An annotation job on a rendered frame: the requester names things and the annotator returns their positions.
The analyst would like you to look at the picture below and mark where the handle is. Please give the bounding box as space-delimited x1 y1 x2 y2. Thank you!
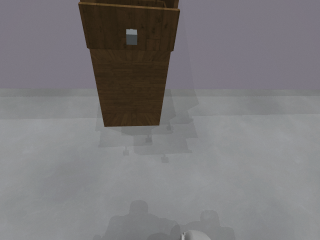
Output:
126 29 137 45

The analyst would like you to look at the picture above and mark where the drawer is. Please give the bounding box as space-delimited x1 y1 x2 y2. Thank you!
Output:
78 0 180 52

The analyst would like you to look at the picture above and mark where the cabinet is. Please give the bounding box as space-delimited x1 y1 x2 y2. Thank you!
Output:
80 0 179 127

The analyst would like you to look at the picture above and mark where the robot right thigh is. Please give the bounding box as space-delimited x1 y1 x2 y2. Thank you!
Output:
180 230 211 240

